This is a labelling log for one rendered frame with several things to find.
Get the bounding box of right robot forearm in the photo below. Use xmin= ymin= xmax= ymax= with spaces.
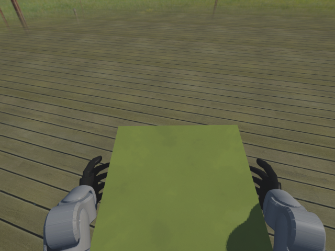
xmin=263 ymin=189 xmax=326 ymax=251

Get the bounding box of carton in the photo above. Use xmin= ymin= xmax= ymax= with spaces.
xmin=90 ymin=125 xmax=273 ymax=251

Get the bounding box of left robot forearm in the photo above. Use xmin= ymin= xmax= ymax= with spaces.
xmin=43 ymin=185 xmax=97 ymax=251

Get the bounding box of robot right hand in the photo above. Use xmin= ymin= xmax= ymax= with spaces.
xmin=249 ymin=158 xmax=281 ymax=210

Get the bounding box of robot left hand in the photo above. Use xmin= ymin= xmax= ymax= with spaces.
xmin=79 ymin=156 xmax=110 ymax=203

